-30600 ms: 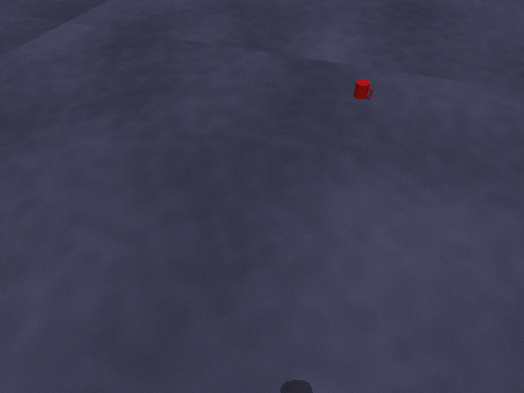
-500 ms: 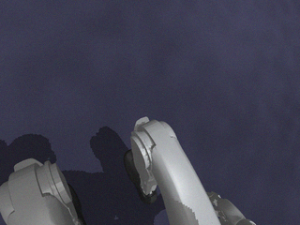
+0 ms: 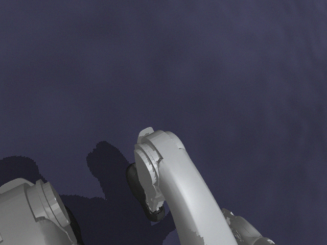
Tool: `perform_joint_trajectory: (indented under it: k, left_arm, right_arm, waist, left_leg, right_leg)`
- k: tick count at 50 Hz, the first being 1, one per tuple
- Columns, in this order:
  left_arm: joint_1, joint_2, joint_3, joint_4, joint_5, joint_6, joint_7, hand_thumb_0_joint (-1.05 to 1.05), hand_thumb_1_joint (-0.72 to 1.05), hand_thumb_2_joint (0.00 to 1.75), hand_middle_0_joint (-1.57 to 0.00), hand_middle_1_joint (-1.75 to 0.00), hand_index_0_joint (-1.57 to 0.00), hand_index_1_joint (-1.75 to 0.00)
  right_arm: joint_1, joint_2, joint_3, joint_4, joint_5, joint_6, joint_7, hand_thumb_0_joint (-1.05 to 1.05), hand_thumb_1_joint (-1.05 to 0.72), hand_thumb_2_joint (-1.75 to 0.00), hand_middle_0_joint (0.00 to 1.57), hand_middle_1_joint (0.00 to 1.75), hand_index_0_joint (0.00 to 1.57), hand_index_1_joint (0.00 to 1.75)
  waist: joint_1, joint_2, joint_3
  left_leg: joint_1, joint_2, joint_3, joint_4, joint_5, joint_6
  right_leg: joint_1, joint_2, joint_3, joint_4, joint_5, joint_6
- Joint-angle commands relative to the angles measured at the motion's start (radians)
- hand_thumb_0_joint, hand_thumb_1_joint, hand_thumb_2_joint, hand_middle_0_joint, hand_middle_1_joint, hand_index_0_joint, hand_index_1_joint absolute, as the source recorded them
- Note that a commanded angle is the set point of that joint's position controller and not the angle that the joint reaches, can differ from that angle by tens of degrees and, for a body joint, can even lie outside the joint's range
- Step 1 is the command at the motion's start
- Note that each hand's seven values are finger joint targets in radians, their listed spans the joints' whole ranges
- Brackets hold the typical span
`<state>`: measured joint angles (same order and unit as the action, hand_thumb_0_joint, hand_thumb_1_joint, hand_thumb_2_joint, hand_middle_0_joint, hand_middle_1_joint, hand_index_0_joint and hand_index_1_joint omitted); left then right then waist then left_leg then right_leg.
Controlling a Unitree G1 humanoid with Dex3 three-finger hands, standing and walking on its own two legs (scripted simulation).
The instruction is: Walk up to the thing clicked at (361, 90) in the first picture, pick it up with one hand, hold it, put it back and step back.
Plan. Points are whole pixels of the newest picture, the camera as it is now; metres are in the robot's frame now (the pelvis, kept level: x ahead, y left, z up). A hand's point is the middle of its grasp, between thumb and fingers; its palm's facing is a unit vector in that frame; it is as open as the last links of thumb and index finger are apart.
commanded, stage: open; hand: left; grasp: from above
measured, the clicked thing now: out of the picture +0.51 +0.31 -0.26
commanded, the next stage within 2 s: withdraw in 1.10 s
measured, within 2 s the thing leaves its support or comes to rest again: rests again in 1.52 s
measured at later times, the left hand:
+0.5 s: hand out of the picture +0.49 +0.32 -0.23, palm faces -0.45 -0.11 -0.89, open 13.2 cm
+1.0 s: hand out of the picture +0.49 +0.32 -0.22, palm faces -0.45 -0.11 -0.88, open 13.5 cm
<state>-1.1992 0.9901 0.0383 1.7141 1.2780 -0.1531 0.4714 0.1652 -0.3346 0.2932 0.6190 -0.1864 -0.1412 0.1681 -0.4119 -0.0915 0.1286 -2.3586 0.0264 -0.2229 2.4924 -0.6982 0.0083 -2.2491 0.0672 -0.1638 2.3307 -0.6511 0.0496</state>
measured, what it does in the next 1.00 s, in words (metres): stands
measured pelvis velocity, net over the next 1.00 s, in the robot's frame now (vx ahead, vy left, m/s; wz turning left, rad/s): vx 0.00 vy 0.00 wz -0.01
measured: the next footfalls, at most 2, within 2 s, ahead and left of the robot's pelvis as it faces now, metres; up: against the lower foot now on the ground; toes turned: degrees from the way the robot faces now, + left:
none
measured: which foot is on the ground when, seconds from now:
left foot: down 0.00-1.00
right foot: down 0.00-1.00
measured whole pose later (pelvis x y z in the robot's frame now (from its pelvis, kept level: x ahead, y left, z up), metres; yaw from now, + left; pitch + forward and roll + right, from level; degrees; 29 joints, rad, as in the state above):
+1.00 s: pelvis +0.00 +0.00 +0.00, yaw -1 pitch +31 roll -14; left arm -1.17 1.01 0.04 1.65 1.25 -0.13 0.46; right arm 0.15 -0.34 0.31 0.60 -0.19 -0.15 0.18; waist -0.41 -0.10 0.14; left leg -2.36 0.02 -0.24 2.48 -0.70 0.00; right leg -2.24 0.07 -0.18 2.31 -0.65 0.05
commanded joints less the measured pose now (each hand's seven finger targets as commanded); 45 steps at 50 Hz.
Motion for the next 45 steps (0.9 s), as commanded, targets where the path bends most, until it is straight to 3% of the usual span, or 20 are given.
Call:
perform_joint_trajectory:
  k: [1,4,10,22,23,28,30,32,33,35,37,40,45]
  left_arm:
    - [-0.328,0.213,0.009,-0.162,-0.007,0.01,0.056,0.0,-0.05,1.0,-0.34,-1.13,-0.38,-1.09]
    - [-0.337,0.227,0.014,-0.171,-0.004,0.009,0.06,0.0,-0.25,1.02,-0.23,-1.16,-0.26,-1.12]
    - [-0.326,0.228,0.011,-0.182,-0.015,0.016,0.063,0.0,-0.43,1.12,-0.11,-1.23,-0.14,-1.2]
    - [-0.305,0.254,0.019,-0.224,-0.036,0.027,0.047,0.0,-0.45,1.07,-0.09,-1.2,-0.11,-1.17]
    - [-0.29,0.243,0.017,-0.205,-0.034,0.031,0.043,0.0,-0.44,1.06,-0.09,-1.19,-0.11,-1.16]
    - [-0.29,0.237,0.015,-0.23,-0.042,0.03,0.034,0.0,-0.45,1.05,-0.08,-1.17,-0.11,-1.14]
    - [-0.282,0.241,0.016,-0.226,-0.041,0.027,0.034,0.0,-0.46,1.07,-0.09,-1.17,-0.1,-1.15]
    - [-0.305,0.232,0.02,-0.242,-0.032,0.024,0.028,0.0,-0.46,1.05,-0.08,-1.17,-0.1,-1.14]
    - [-0.294,0.235,0.019,-0.247,-0.032,0.024,0.027,0.0,-0.46,1.06,-0.09,-1.16,-0.1,-1.14]
    - [-0.298,0.224,0.01,-0.237,-0.033,0.021,0.029,0.0,-0.46,1.09,-0.09,-1.17,-0.11,-1.15]
    - [-0.287,0.226,0.008,-0.224,-0.034,0.024,0.031,0.0,-0.45,1.07,-0.09,-1.17,-0.11,-1.15]
    - [-0.295,0.215,0.003,-0.217,-0.033,0.024,0.028,0.0,-0.47,1.07,-0.09,-1.16,-0.1,-1.14]
    - [-0.28,0.221,0.003,-0.214,-0.04,0.025,0.035,0.0,-0.45,1.07,-0.08,-1.16,-0.1,-1.14]
  right_arm:
    - [0.219,-0.32,-0.097,0.013,0.002,-0.01,-0.012,0.0,-0.9,-0.9,0.2,0.3,0.2,0.3]
    - [0.212,-0.321,-0.093,0.009,0.0,-0.015,-0.012,0.0,-0.9,-0.9,0.2,0.3,0.2,0.3]
    - [0.216,-0.315,-0.092,0.011,0.0,-0.024,-0.006,0.0,-0.9,-0.9,0.2,0.3,0.2,0.3]
    - [0.208,-0.317,-0.087,0.009,0.004,-0.018,0.0,0.0,-0.9,-0.9,0.2,0.3,0.2,0.3]
    - [0.216,-0.327,-0.09,0.01,0.003,-0.018,0.0,0.0,-0.9,-0.9,0.2,0.3,0.2,0.3]
    - [0.212,-0.323,-0.09,0.006,0.006,-0.014,0.002,0.0,-0.9,-0.9,0.2,0.3,0.2,0.3]
    - [0.198,-0.321,-0.091,0.008,0.007,-0.011,-0.001,0.0,-0.9,-0.9,0.2,0.3,0.2,0.3]
    - [0.212,-0.33,-0.094,0.006,0.004,-0.01,0.0,0.0,-0.9,-0.9,0.2,0.3,0.2,0.3]
    - [0.201,-0.324,-0.094,0.007,0.003,-0.008,0.0,0.0,-0.9,-0.9,0.2,0.3,0.2,0.3]
    - [0.206,-0.323,-0.091,0.0,0.004,-0.006,0.001,0.0,-0.9,-0.9,0.2,0.3,0.2,0.3]
    - [0.2,-0.317,-0.089,0.0,0.005,-0.006,0.001,0.0,-0.9,-0.9,0.2,0.3,0.2,0.3]
    - [0.205,-0.318,-0.088,0.001,0.003,-0.006,0.001,0.0,-0.9,-0.9,0.2,0.3,0.2,0.3]
    - [0.194,-0.315,-0.085,0.001,0.004,-0.004,-0.003,0.0,-0.89,-0.9,0.2,0.3,0.2,0.3]
  waist:
    - [-0.063,0.513,-0.617]
    - [-0.06,0.515,-0.636]
    - [-0.055,0.541,-0.645]
    - [-0.043,0.547,-0.692]
    - [-0.053,0.526,-0.662]
    - [-0.047,0.54,-0.679]
    - [-0.038,0.541,-0.669]
    - [-0.057,0.563,-0.654]
    - [-0.046,0.573,-0.672]
    - [-0.059,0.542,-0.671]
    - [-0.046,0.553,-0.649]
    - [-0.058,0.542,-0.648]
    - [-0.047,0.535,-0.675]
  left_leg:
    - [0.517,0.024,0.062,-0.26,0.182,0.003]
    - [0.515,0.025,0.065,-0.253,0.183,0.004]
    - [0.523,0.027,0.072,-0.25,0.188,0.003]
    - [0.509,0.027,0.082,-0.24,0.232,0.005]
    - [0.505,0.026,0.08,-0.228,0.246,0.004]
    - [0.523,0.027,0.077,-0.24,0.256,0.001]
    - [0.526,0.029,0.073,-0.245,0.241,-0.001]
    - [0.549,0.029,0.06,-0.252,0.249,-0.011]
    - [0.561,0.032,0.06,-0.258,0.25,-0.01]
    - [0.533,0.028,0.068,-0.248,0.24,-0.001]
    - [0.515,0.025,0.076,-0.256,0.226,0.0]
    - [0.534,0.027,0.072,-0.253,0.226,0.0]
    - [0.536,0.029,0.07,-0.259,0.226,0.001]
  right_leg:
    - [0.318,0.029,-0.101,-0.191,0.227,-0.079]
    - [0.335,0.031,-0.1,-0.194,0.233,-0.079]
    - [0.352,0.036,-0.097,-0.197,0.239,-0.079]
    - [0.42,0.038,-0.094,-0.207,0.282,-0.074]
    - [0.398,0.034,-0.099,-0.207,0.29,-0.077]
    - [0.407,0.034,-0.098,-0.206,0.294,-0.08]
    - [0.385,0.038,-0.1,-0.204,0.276,-0.083]
    - [0.349,0.027,-0.106,-0.198,0.275,-0.087]
    - [0.359,0.03,-0.107,-0.195,0.276,-0.085]
    - [0.382,0.035,-0.104,-0.203,0.277,-0.081]
    - [0.379,0.032,-0.098,-0.204,0.268,-0.081]
    - [0.367,0.032,-0.099,-0.207,0.267,-0.08]
    - [0.389,0.037,-0.101,-0.206,0.27,-0.077]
